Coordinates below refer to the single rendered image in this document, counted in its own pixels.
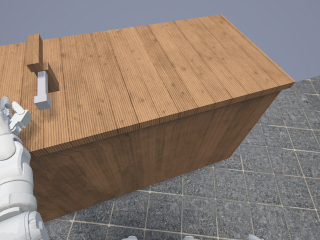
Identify counter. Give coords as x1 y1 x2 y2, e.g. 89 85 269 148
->
0 14 296 223

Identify left robot hand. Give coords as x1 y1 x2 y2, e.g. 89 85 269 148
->
0 96 32 137

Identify left robot forearm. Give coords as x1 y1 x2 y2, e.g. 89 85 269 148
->
0 134 37 222

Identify tap lever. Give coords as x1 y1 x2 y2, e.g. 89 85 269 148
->
34 71 52 111

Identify robot left upper arm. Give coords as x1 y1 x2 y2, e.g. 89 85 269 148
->
0 211 49 240

